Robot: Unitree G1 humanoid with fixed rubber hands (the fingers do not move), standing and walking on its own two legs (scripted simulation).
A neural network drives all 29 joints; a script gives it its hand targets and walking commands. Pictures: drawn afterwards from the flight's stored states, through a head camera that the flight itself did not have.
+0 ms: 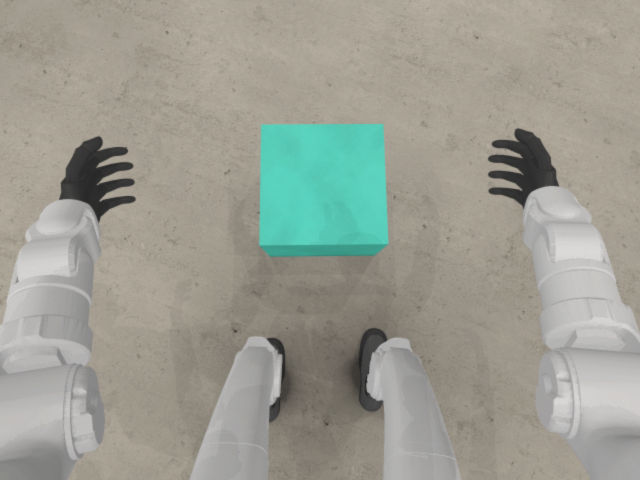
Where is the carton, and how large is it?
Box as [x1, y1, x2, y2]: [259, 124, 387, 256]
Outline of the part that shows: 261,124 259,245 270,256 374,255 387,244 382,124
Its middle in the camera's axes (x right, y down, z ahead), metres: +0.00 -0.11 +0.99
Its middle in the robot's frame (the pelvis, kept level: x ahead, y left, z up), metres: +0.56 +0.02 -0.58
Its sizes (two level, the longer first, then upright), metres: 0.287 0.286 0.210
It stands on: the floor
